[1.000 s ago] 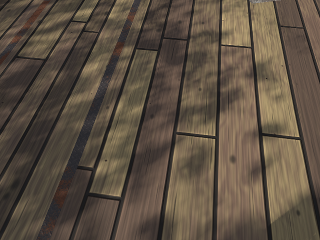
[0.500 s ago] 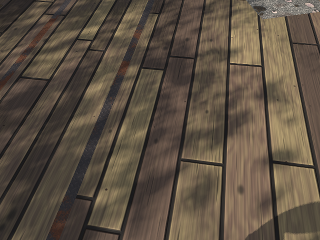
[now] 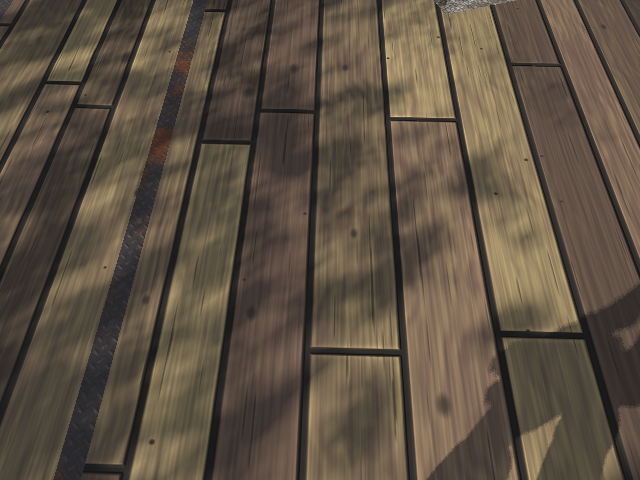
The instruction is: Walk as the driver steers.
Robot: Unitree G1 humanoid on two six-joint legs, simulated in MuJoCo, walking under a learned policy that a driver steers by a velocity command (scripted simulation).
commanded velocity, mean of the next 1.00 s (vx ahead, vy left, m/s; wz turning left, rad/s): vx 0.06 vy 0.00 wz -0.39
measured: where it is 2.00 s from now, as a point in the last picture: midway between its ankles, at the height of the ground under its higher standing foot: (406, 431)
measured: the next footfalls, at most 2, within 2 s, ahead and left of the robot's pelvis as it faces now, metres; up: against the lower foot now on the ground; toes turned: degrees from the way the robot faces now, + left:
right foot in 0.24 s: +0.04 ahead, -0.14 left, +0.00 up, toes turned -11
left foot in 0.74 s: +0.12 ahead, +0.06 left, +0.00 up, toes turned -23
